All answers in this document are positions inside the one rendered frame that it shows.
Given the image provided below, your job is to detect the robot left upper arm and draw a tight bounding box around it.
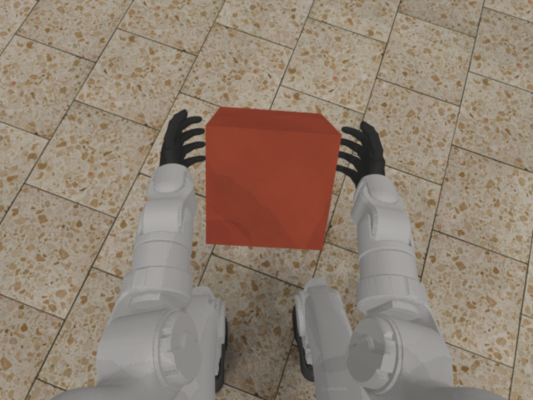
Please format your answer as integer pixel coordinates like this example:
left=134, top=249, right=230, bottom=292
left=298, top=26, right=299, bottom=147
left=50, top=307, right=202, bottom=400

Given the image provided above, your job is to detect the robot right shin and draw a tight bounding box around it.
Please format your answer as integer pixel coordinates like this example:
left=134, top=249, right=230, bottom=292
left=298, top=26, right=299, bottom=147
left=301, top=277, right=343, bottom=364

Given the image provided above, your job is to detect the right robot hand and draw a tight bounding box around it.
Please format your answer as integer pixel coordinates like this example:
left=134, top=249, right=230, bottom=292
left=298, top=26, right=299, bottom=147
left=336, top=121, right=386, bottom=187

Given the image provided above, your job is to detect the right robot foot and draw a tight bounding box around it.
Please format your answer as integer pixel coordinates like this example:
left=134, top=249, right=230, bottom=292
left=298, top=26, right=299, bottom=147
left=292, top=305, right=315, bottom=382

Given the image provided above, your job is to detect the left robot hand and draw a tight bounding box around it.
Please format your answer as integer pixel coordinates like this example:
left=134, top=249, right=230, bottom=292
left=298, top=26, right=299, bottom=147
left=159, top=109, right=206, bottom=168

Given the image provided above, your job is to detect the robot right upper arm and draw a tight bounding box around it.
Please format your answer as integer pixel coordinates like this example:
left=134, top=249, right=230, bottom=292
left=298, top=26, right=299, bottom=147
left=346, top=313, right=507, bottom=400

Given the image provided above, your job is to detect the carton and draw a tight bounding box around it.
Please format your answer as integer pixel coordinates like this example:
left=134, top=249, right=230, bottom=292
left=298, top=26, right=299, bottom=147
left=206, top=107, right=341, bottom=250

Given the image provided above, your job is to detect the robot right forearm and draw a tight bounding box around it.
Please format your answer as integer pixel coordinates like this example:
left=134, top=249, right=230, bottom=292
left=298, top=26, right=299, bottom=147
left=351, top=174, right=445, bottom=341

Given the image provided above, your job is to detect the robot left forearm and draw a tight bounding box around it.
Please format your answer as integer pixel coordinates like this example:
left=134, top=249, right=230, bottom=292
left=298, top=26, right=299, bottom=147
left=96, top=163, right=197, bottom=370

